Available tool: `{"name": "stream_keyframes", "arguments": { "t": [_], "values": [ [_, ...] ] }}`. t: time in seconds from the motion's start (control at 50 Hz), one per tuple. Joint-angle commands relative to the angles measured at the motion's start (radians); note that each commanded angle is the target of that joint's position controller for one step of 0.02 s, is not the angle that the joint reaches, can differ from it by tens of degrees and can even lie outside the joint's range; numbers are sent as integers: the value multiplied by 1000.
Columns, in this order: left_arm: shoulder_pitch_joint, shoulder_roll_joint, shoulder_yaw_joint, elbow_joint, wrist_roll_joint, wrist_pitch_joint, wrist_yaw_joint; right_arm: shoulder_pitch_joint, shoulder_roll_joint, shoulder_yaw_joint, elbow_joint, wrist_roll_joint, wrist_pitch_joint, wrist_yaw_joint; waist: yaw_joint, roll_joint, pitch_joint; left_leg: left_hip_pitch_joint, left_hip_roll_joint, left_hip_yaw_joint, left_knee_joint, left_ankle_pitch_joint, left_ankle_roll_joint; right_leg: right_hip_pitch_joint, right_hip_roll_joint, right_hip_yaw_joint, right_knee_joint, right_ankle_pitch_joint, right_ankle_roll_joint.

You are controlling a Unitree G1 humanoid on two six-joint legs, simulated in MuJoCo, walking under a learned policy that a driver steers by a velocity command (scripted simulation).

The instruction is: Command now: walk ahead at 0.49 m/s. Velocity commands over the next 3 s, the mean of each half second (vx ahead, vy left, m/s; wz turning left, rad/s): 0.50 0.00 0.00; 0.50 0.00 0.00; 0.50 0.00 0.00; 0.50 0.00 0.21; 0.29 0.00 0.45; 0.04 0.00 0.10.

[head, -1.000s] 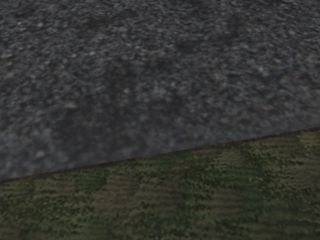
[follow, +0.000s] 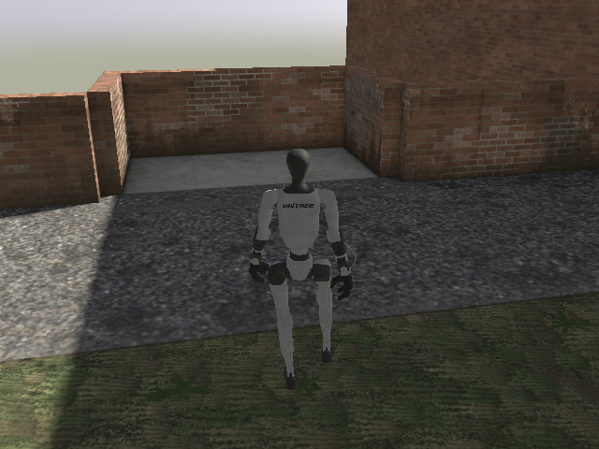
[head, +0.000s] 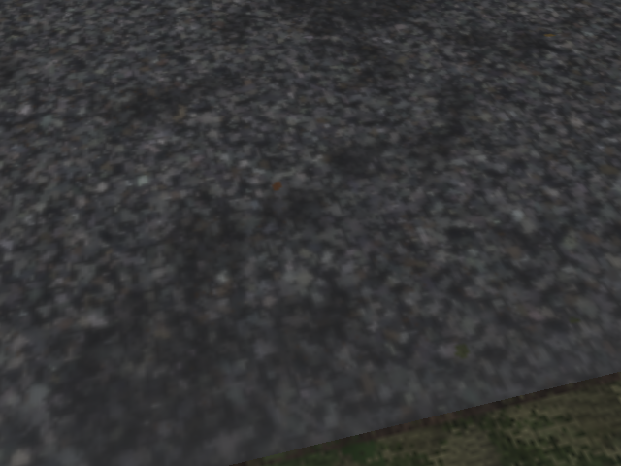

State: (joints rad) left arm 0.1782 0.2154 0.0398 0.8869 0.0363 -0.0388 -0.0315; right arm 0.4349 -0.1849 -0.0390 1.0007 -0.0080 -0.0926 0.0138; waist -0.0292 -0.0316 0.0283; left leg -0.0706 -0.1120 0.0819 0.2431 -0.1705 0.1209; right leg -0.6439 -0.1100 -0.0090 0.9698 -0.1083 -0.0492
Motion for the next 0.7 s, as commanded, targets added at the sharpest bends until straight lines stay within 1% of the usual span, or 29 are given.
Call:
{"name": "stream_keyframes", "arguments": {
  "t": [0.02, 0.06, 0.1, 0.14, 0.18, 0.2, 0.22, 0.24, 0.26, 0.28, 0.3, 0.32, 0.34, 0.36, 0.38, 0.4, 0.42, 0.44, 0.46, 0.5, 0.52, 0.56, 0.6, 0.64, 0.7],
  "values": [
    [-80, 36, 4, -62, -6, -4, -4, 45, -103, -12, -28, 4, -16, -5, 5, 60, 77, -32, 276, -193, -157, 179, 77, -61, -2, -22, -123, 113, 22],
    [-146, 26, -1, -78, -10, -6, -6, 84, -101, -8, -12, 3, -17, -10, -16, 71, 79, 6, 270, -172, -145, 240, 63, -50, 17, -41, -207, 156, 23],
    [-205, 24, -4, -93, -12, -6, -5, 121, -99, -5, 4, -2, -16, -16, -34, 80, 85, 62, 275, -162, -126, 311, 60, -48, 35, -56, -273, 163, 20],
    [-255, 25, -6, -108, -12, -10, -4, 152, -100, -2, 21, -9, -12, -23, -48, 85, 90, 133, 290, -159, -93, 390, 68, -53, 52, -68, -323, 131, 10],
    [-285, 30, -5, -123, -14, -16, -3, 163, -110, -4, 35, -17, -9, -30, -48, 92, 94, 197, 313, -161, -55, 473, 77, -46, 67, -72, -364, 74, -10],
    [-281, 34, -4, -126, -15, -20, -2, 156, -116, -5, 40, -19, -8, -33, -38, 96, 92, 217, 323, -157, -28, 537, 77, -21, 78, -76, -385, 36, -25],
    [-251, 38, -1, -119, -16, -25, 1, 135, -123, -6, 40, -20, -7, -35, -14, 102, 79, 218, 323, -142, 18, 655, 68, 46, 99, -87, -413, -6, -44],
    [-185, 49, 6, -99, -15, -29, 8, 118, -133, -8, 42, -20, -7, -37, 17, 114, 44, 210, 320, -130, 93, 805, 55, 152, 133, -101, -433, -46, -63],
    [-59, 68, 18, -58, -15, -36, 17, 106, -144, -10, 45, -19, -5, -36, 69, 113, -20, 198, 306, -115, 231, 896, 42, 300, 167, -111, -473, -52, -87],
    [121, 102, 34, -1, -3, -46, 29, 84, -145, -8, 40, -11, -5, -34, 147, 96, -114, 83, 275, -87, 428, 801, 23, 549, 138, -76, -512, -6, -121],
    [307, 193, 59, 31, 23, -52, 41, 73, -110, 3, 1, -1, -9, -31, 204, -2, -254, -138, 219, -47, 737, 414, 8, 817, -107, 190, -510, -98, -178],
    [311, 247, 72, 37, 23, -44, 33, 199, -25, 13, 4, 34, -6, -21, 132, -204, -349, -488, 28, -40, 1079, -367, -30, 1028, -347, 672, -626, -116, -333],
    [235, 181, 64, 33, -15, -34, 24, 107, -128, -13, 5, 6, -2, -25, 122, -25, -241, -575, 90, -147, 1116, -289, -12, 923, -279, 636, -679, -177, -291],
    [131, 131, 47, 21, -25, -38, 20, 12, -122, -15, -30, 1, -7, -20, 85, -13, -105, -583, 131, -143, 1066, -181, -11, 768, -241, 470, -712, -118, -253],
    [86, 85, 36, 22, -20, -46, 15, -28, -104, -14, -37, -2, -9, -17, 58, 23, -43, -544, 160, -135, 1015, -128, -17, 653, -195, 370, -746, -4, -224],
    [84, 58, 28, 34, -20, -53, 18, -37, -93, -16, -36, -17, 3, -13, 31, 18, -15, -504, 181, -132, 972, -111, -25, 580, -153, 291, -762, 61, -194],
    [94, 30, 18, 53, -22, -57, 23, -15, -68, -11, -30, -27, 18, -5, 5, -2, -11, -460, 191, -126, 938, -102, -38, 531, -120, 231, -782, 96, -172],
    [125, 28, 16, 70, -23, -65, 25, -10, -52, -11, -29, -29, 28, 2, -2, -10, -11, -443, 190, -115, 919, -95, -47, 513, -109, 203, -791, 144, -168],
    [154, 39, 17, 86, -26, -72, 26, -20, -46, -11, -33, -31, 36, 7, -9, -10, -6, -453, 193, -103, 902, -87, -54, 506, -100, 177, -799, 186, -169],
    [191, 69, 21, 105, -28, -77, 27, -90, -49, -12, -58, -33, 46, 14, -11, -15, 24, -513, 208, -83, 851, -32, -70, 496, -86, 135, -827, 204, -169],
    [210, 73, 20, 112, -28, -77, 28, -142, -54, -12, -76, -33, 49, 15, -3, -17, 40, -547, 216, -72, 814, 7, -77, 499, -78, 120, -838, 211, -166],
    [245, 68, 14, 122, -28, -74, 27, -243, -61, -10, -109, -27, 51, 17, 17, -20, 62, -588, 221, -53, 712, 81, -89, 512, -60, 93, -849, 246, -156],
    [274, 66, 9, 130, -27, -74, 27, -328, -54, -2, -134, -19, 48, 18, 37, -24, 71, -573, 211, -33, 586, 144, -94, 525, -45, 66, -849, 285, -142],
    [315, 72, 8, 144, -27, -74, 30, -396, -47, 5, -152, -13, 46, 18, 59, -31, 73, -552, 193, -15, 488, 185, -90, 563, -48, 54, -847, 312, -135],
    [367, 80, 7, 166, -19, -70, 39, -474, -59, 6, -177, -12, 44, 14, 83, -36, 86, -563, 175, -6, 404, 173, -71, 668, -80, 58, -826, 340, -144]
  ]
}}
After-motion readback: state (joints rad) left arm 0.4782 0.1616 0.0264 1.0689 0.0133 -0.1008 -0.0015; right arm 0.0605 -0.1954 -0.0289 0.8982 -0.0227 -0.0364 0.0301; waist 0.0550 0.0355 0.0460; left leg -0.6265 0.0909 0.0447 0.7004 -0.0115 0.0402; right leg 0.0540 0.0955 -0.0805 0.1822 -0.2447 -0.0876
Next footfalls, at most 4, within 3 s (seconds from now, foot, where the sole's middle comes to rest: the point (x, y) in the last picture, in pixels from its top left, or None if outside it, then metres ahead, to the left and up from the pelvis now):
0.28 right None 0.34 -0.11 -0.78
0.84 left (281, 410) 0.64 0.07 -0.78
1.40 right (347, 297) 0.94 -0.10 -0.78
1.98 left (277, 218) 1.23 0.08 -0.78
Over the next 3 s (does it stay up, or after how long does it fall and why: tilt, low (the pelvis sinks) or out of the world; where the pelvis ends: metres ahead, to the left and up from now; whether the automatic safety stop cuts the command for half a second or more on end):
stays up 1.34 0.05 0.00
